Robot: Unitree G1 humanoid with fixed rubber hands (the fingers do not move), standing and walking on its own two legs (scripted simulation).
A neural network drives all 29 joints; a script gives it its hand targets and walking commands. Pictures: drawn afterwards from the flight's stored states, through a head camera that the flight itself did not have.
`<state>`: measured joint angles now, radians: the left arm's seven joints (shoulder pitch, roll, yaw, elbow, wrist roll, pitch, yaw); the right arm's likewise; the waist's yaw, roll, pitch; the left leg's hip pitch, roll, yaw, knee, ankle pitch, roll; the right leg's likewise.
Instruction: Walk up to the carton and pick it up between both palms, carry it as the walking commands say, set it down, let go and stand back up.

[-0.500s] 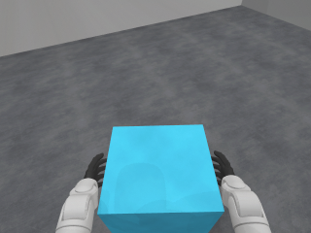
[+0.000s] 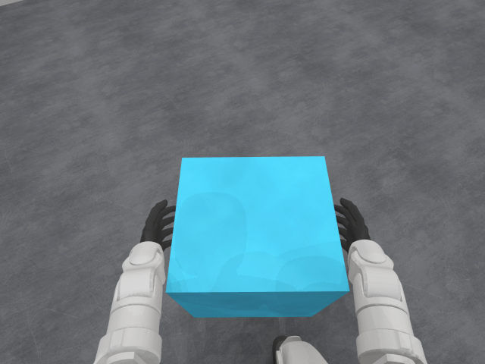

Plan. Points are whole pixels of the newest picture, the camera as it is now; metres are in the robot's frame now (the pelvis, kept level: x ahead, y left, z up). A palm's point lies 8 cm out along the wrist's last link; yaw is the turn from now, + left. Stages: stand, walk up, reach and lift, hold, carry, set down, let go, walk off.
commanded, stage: set down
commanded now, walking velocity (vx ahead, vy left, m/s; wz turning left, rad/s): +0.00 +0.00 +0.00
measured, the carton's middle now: (252, 244) +0.35 -0.05 -0.12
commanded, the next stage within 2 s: none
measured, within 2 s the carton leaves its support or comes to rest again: neither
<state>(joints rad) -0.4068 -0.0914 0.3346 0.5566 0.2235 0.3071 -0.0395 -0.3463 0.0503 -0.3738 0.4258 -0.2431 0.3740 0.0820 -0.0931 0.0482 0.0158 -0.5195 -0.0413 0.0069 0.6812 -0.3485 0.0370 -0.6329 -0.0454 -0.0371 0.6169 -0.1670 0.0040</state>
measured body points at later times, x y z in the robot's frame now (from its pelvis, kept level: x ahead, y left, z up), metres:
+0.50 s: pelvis -0.04 -0.01 -0.06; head +0.16 -0.04 +0.34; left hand +0.39 +0.13 -0.13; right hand +0.34 -0.22 -0.13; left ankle -0.01 +0.10 -0.72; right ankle +0.07 -0.13 -0.72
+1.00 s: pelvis -0.05 +0.00 -0.14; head +0.20 -0.03 +0.24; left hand +0.42 +0.12 -0.22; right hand +0.37 -0.23 -0.22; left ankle -0.01 +0.10 -0.72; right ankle +0.07 -0.13 -0.72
